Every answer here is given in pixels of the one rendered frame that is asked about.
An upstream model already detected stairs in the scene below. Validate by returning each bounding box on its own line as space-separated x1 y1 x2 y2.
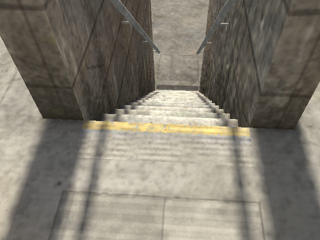
98 89 239 127

